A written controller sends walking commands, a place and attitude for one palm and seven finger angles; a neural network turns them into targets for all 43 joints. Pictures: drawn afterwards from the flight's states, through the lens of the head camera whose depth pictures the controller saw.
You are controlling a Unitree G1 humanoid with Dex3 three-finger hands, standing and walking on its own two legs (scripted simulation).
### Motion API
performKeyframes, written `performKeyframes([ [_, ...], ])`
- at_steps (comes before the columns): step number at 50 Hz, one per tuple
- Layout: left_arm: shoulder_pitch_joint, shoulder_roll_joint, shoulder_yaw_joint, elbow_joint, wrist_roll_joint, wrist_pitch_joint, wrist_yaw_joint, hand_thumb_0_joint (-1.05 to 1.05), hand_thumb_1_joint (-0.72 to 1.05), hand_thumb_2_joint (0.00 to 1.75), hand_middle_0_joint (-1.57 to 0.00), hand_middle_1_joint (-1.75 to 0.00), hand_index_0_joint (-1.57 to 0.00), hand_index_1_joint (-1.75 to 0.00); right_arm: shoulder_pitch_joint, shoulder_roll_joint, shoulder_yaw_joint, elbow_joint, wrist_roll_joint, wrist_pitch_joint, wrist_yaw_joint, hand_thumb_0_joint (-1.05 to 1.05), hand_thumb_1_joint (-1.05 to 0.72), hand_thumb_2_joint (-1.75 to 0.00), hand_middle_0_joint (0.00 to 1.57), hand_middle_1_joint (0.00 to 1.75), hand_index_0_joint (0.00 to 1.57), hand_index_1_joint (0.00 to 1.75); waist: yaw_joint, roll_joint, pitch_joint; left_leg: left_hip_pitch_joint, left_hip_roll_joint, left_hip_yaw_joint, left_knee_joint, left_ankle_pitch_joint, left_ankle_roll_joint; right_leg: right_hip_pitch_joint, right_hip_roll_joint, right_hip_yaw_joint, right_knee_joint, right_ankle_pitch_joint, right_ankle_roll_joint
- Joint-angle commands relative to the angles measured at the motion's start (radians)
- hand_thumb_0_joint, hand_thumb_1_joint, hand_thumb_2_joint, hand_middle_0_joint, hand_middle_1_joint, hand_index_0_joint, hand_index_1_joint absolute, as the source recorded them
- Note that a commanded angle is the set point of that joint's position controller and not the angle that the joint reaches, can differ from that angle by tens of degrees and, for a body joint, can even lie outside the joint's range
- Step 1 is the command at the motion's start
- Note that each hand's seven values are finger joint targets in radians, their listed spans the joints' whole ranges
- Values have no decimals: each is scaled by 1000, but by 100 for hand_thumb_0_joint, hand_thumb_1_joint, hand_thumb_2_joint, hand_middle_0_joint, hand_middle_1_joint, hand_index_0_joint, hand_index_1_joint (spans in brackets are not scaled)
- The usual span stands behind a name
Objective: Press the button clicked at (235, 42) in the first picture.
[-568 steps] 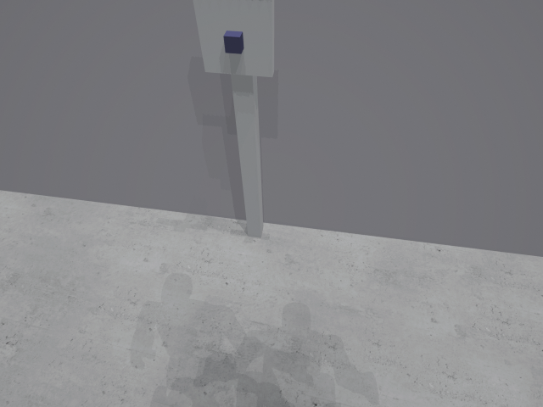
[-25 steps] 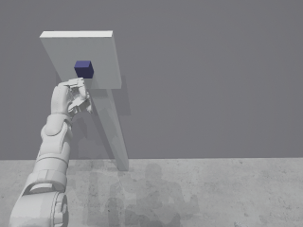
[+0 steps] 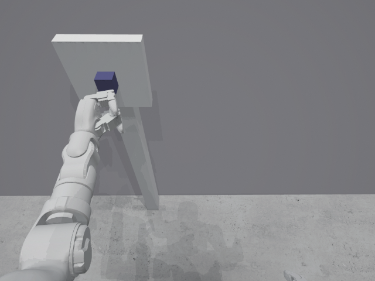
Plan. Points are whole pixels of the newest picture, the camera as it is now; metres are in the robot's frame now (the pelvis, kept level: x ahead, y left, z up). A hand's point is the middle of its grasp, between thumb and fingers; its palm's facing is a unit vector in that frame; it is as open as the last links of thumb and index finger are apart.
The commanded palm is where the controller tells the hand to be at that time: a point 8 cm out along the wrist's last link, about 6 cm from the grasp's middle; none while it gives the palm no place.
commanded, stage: press the button with the knuckle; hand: left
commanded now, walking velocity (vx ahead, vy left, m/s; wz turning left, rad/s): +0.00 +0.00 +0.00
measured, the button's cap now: (107, 81) +0.52 +0.19 +0.14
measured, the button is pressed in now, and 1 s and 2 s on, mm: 0 10 0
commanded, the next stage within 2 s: hold the button down briefly in 0.96 s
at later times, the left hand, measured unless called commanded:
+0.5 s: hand (120, 106) +0.47 +0.15 +0.11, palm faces +0.00 -1.00 -0.01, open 3.3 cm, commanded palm +0.45 +0.22 +0.11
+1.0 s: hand (120, 103) +0.47 +0.16 +0.11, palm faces +0.02 -1.00 -0.02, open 3.6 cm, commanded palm +0.48 +0.21 +0.11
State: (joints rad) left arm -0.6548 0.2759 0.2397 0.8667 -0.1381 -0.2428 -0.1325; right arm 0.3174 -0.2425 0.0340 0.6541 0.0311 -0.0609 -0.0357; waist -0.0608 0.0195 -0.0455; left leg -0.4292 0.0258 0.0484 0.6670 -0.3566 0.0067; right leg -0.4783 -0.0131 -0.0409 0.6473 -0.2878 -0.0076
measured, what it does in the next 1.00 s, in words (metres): stands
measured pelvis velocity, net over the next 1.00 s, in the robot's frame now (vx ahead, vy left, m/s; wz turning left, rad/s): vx -0.03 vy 0.00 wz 0.01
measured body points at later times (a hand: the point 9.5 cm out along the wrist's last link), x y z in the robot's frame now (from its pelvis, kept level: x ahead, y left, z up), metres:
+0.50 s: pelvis +0.00 -0.01 +0.00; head +0.06 +0.00 +0.44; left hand +0.46 +0.21 +0.12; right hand +0.05 -0.27 -0.12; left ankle -0.01 +0.11 -0.72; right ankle +0.02 -0.12 -0.72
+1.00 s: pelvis -0.03 +0.00 -0.01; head +0.05 +0.00 +0.43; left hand +0.47 +0.21 +0.12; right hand -0.02 -0.27 -0.13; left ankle -0.01 +0.11 -0.72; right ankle +0.02 -0.12 -0.72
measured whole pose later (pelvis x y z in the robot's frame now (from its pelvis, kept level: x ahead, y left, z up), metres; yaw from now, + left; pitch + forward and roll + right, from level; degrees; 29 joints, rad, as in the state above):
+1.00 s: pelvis -0.03 +0.00 -0.01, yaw +1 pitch +12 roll -1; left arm -0.99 0.44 0.33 1.26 -0.07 -0.35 -0.16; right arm 0.40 -0.28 0.04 0.69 0.00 -0.06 -0.03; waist -0.16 0.02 -0.04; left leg -0.63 0.03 0.03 0.77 -0.35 0.01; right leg -0.66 -0.01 -0.06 0.71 -0.26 -0.01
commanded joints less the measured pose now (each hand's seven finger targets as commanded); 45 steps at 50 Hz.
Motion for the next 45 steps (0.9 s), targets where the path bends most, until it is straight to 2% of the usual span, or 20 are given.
performKeyframes([
  [1, -465, 214, 52, -224, -10, -75, 4, 0, 90, 90, -130, -150, -130, -150, 36, -147, -54, -108, 3, -37, -14, 0, -90, -90, 20, 30, 20, 30, -7, -19, -343, 94, -21, -34, -84, 264, 12, 188, 23, 17, -52, 295, -18],
  [7, -532, 186, 20, -164, -5, -101, -4, 0, 90, 90, -130, -150, -130, -150, 66, -150, -59, -82, 1, -38, -10, 0, -90, -90, 20, 30, 20, 30, -31, 5, -337, 102, -19, -36, -70, 270, 11, 146, 27, 15, -46, 291, -19],
  [9, -518, 227, 56, -116, 3, -94, -3, 0, 90, 90, -130, -150, -130, -150, 76, -155, -60, -77, -1, -34, -9, 0, -90, -90, 20, 30, 20, 30, -22, 12, -338, 85, -21, -34, -68, 265, 10, 147, 25, 18, -43, 291, -19],
  [11, -529, 232, 62, -111, 5, -91, -2, 0, 90, 90, -130, -150, -130, -150, 82, -155, -61, -79, -2, -28, -8, 0, -90, -90, 20, 30, 20, 30, -22, 12, -354, 75, -24, -29, -66, 272, 12, 159, 24, 19, -40, 307, -18],
  [13, -552, 237, 68, -96, 3, -94, -1, 0, 90, 90, -130, -150, -130, -150, 93, -157, -62, -77, -4, -26, -6, 0, -90, -90, 20, 30, 20, 30, -29, -19, -357, 66, -22, -28, -63, 273, 14, 161, 25, 19, -40, 313, -14],
  [14, -549, 275, 101, -92, 3, -98, 2, 0, 90, 90, -130, -150, -130, -150, 98, -161, -64, -76, -6, -23, -6, 0, -90, -90, 20, 30, 20, 30, -21, -28, -369, 54, -23, -27, -60, 277, 15, 179, 26, 23, -36, 326, -14],
  [15, -556, 270, 92, -91, 6, -102, 0, 0, 90, 90, -130, -150, -130, -150, 95, -159, -61, -79, -5, -21, -6, 0, -90, -90, 20, 30, 20, 30, -24, -4, -368, 52, -26, -21, -58, 274, 16, 180, 24, 28, -37, 332, -13],
  [17, -589, 268, 83, -61, 13, -106, -3, 0, 90, 90, -130, -150, -130, -150, 107, -160, -60, -74, -8, -16, -6, 0, -90, -90, 20, 30, 20, 30, -40, -30, -349, 38, -24, -24, -56, 266, 19, 164, 25, 25, -37, 325, -11],
  [19, -600, 319, 123, -41, 14, -108, -7, 0, 90, 90, -130, -150, -130, -150, 114, -166, -62, -73, -7, -12, -7, 0, -90, -90, 20, 30, 20, 30, -35, -41, -357, 17, -25, -21, -54, 242, 21, 179, 24, 33, -39, 312, -9],
  [22, -665, 344, 127, -7, 18, -108, -17, 0, 90, 90, -130, -150, -130, -150, 117, -167, -57, -67, -7, -6, -12, 0, -90, -90, 20, 30, 20, 30, -56, -27, -332, -13, -29, -17, -52, 195, 23, 170, 20, 44, -51, 276, -5],
  [25, -689, 388, 153, 46, 20, -105, -23, 0, 90, 90, -130, -150, -130, -150, 124, -173, -54, -65, -5, -4, -18, 0, -90, -90, 20, 30, 20, 30, -60, -6, -325, -34, -29, -20, -48, 158, 23, 144, 19, 48, -53, 228, -5],
  [29, -729, 367, 136, 67, 20, -118, -25, 0, 90, 90, -130, -150, -130, -150, 139, -173, -56, -64, -10, -8, -15, 0, -90, -90, 20, 30, 20, 30, -73, 15, -364, -18, -28, -27, -37, 164, 21, 116, 23, 43, -41, 223, -5],
  [32, -764, 396, 153, 80, 21, -131, -25, 0, 90, 90, -130, -150, -130, -150, 154, -180, -56, -59, -15, -9, -13, 0, -90, -90, 20, 30, 20, 30, -84, -23, -383, -33, -26, -35, -29, 161, 24, 121, 25, 45, -35, 222, -2],
  [33, -777, 391, 142, 83, 26, -133, -25, 0, 90, 90, -130, -150, -130, -150, 152, -179, -55, -62, -13, -8, -12, 0, -90, -90, 20, 30, 20, 30, -84, 16, -382, -31, -26, -32, -31, 151, 21, 107, 24, 45, -35, 209, -2],
  [38, -846, 420, 139, 132, 40, -135, -17, 0, 90, 90, -130, -150, -130, -150, 166, -189, -52, -49, -14, -10, -11, 0, -90, -90, 20, 30, 20, 30, -116, -1, -342, -71, -22, -43, -29, 75, 24, 59, 26, 48, -47, 124, 3],
  [40, -872, 405, 125, 141, 47, -137, -14, 0, 90, 90, -130, -150, -130, -150, 172, -189, -50, -49, -17, -14, -10, 0, -90, -90, 20, 30, 20, 30, -119, 29, -341, -65, -23, -50, -30, 50, 22, 30, 27, 43, -45, 86, -1],
  [41, -891, 419, 131, 133, 46, -140, -10, 0, 90, 90, -130, -150, -130, -150, 176, -194, -51, -46, -19, -16, -10, 0, -90, -90, 20, 30, 20, 30, -127, 25, -347, -64, -22, -52, -28, 53, 24, 25, 27, 45, -47, 87, 1],
  [42, -904, 449, 153, 120, 51, -149, -7, 0, 90, 90, -130, -150, -130, -150, 182, -196, -52, -45, -23, -15, -11, 0, -90, -90, 20, 30, 20, 30, -119, 38, -379, -53, -23, -56, -22, 72, 24, 34, 28, 43, -36, 101, -2],
  [43, -924, 431, 134, 112, 52, -153, -7, 0, 90, 90, -130, -150, -130, -150, 184, -194, -53, -46, -22, -17, -9, 0, -90, -90, 20, 30, 20, 30, -127, 55, -407, -34, -23, -57, -21, 80, 23, 30, 28, 42, -34, 107, 0],
  [45, -932, 412, 124, 128, 51, -156, -5, 0, 90, 90, -130, -150, -130, -150, 189, -194, -51, -41, -25, -21, -8, 0, -90, -90, 20, 30, 20, 30, -130, 52, -405, -35, -21, -62, -20, 68, 21, 14, 29, 39, -35, 89, 0],
])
